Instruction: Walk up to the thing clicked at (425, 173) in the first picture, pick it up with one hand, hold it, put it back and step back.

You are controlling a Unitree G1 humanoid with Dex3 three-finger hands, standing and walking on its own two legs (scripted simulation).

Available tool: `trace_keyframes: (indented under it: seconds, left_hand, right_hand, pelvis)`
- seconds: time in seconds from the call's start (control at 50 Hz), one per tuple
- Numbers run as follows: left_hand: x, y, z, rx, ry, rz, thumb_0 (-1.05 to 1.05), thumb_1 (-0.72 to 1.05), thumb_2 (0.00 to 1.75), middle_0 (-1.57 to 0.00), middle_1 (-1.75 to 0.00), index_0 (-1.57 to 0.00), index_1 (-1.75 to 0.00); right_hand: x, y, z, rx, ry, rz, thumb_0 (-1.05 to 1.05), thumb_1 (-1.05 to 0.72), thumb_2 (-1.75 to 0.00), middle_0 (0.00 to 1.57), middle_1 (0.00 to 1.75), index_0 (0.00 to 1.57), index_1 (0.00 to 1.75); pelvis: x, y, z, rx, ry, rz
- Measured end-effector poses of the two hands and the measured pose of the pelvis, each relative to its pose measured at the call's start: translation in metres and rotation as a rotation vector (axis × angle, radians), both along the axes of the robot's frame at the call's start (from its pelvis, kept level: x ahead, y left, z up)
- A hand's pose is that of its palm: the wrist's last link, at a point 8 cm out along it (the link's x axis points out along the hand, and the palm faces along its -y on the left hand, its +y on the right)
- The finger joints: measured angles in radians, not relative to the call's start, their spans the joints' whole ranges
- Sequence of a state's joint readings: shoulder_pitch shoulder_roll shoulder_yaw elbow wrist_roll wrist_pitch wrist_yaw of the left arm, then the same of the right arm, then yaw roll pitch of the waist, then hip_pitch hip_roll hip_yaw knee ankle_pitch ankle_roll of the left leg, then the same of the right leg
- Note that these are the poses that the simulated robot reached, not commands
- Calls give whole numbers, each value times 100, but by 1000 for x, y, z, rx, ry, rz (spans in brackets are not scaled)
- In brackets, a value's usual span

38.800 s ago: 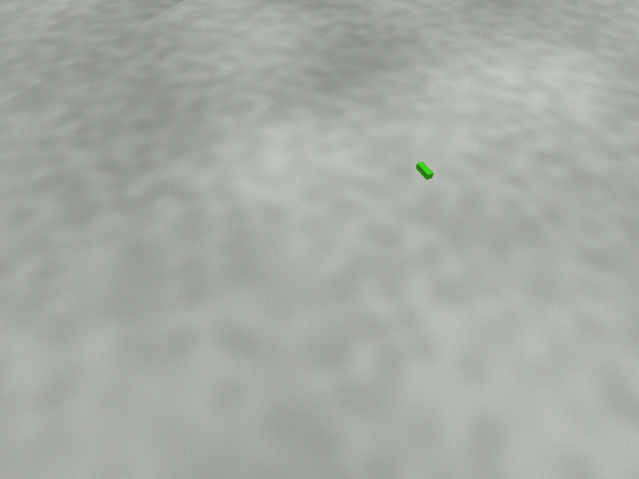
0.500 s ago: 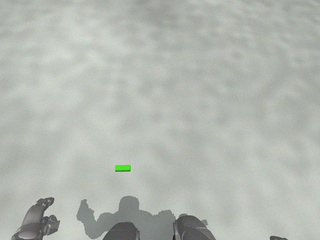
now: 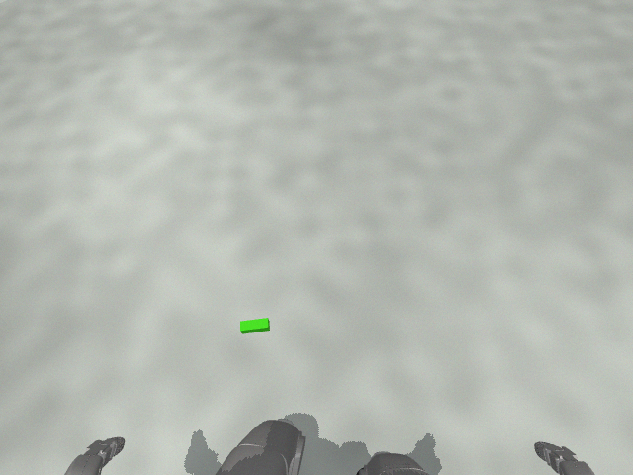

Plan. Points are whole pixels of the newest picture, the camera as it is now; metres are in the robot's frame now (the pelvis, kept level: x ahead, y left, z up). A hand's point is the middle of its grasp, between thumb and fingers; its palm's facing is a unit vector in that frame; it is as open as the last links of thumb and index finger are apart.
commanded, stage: step back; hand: left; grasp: from above
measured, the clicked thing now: (255, 325) +0.54 +0.26 -0.75
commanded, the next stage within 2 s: none
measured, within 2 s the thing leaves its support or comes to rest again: neither
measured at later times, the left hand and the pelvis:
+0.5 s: hand out of the picture -0.07 +0.28 -0.15, palm faces +0.07 -0.93 -0.35, open 7.4 cm; pelvis -0.15 +0.01 +0.00, yaw +2 degrees
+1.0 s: hand out of the picture -0.22 +0.24 -0.13, palm faces +0.07 -0.89 -0.44, open 7.4 cm; pelvis -0.32 -0.04 -0.01, yaw +6 degrees
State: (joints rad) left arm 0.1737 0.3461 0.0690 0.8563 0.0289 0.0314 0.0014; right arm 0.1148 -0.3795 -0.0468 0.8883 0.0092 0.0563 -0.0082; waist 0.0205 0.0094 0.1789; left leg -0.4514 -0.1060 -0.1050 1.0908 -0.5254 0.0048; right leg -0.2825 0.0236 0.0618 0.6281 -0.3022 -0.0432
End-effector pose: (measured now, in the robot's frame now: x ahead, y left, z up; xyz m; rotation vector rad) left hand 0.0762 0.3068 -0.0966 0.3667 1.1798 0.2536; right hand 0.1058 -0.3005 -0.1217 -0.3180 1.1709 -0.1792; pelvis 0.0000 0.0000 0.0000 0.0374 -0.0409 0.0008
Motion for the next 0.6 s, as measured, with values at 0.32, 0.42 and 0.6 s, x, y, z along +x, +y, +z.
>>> trace_keyframes:
  seconds: [0.32, 0.42, 0.6]
  left_hand:
    - [-70, 17, -23, -55, -114, 30, 1, 91, 90, -20, -30, -21, -30]
    - [-115, 16, -18, -80, -71, 58, 1, 91, 90, -20, -30, -21, -30]
    - [-207, 9, -25, -28, 51, 40, 1, 91, 90, -20, -30, -20, -30]
  right_hand:
    - [-97, 14, 15, -84, 24, 98, 0, -91, -90, 20, 30, 20, 30]
    - [-124, 15, 35, -96, 6, 97, 0, -90, -90, 20, 30, 21, 30]
    - [-151, -7, 34, -89, -117, 94, 0, -90, -90, 20, 31, 21, 30]
  pelvis:
    - [-97, 15, -10, -18, -28, 69]
    - [-122, 12, 4, -67, -14, 63]
    - [-185, -9, -5, -51, -5, -4]
